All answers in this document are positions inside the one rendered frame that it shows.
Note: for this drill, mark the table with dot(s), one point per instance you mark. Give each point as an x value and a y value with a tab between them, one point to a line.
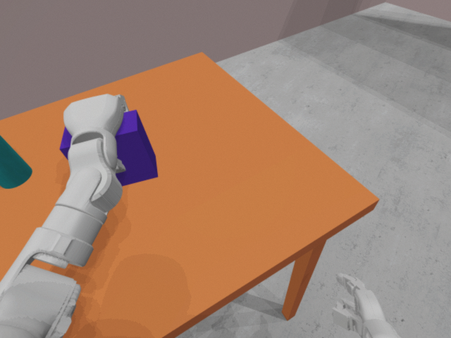
240	194

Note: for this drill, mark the left robot upper arm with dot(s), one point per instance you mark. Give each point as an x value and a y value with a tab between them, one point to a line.
38	304

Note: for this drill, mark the left robot hand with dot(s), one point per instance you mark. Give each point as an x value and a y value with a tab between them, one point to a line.
104	111

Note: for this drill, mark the sponge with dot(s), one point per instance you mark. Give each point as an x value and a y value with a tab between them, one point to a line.
133	149

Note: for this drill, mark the robot right forearm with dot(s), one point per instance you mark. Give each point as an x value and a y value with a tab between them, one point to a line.
376	328

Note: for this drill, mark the right robot hand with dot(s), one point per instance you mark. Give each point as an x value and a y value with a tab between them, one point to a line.
351	316

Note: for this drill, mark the robot left forearm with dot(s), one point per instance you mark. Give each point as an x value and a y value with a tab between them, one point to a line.
92	190

